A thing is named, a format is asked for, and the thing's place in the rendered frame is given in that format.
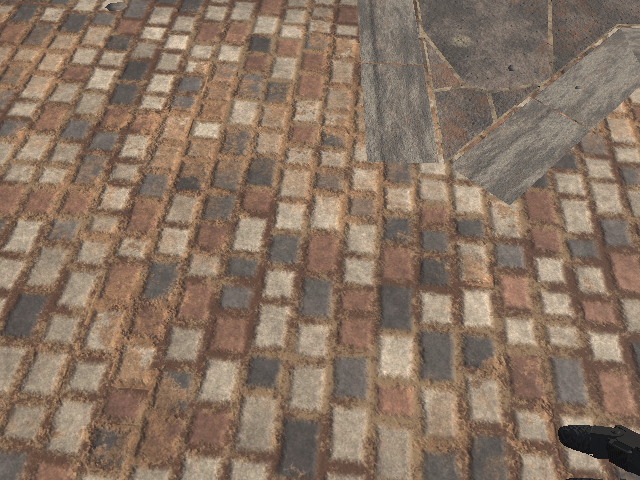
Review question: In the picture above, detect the robot right hand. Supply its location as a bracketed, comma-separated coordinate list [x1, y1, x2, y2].
[558, 425, 640, 480]

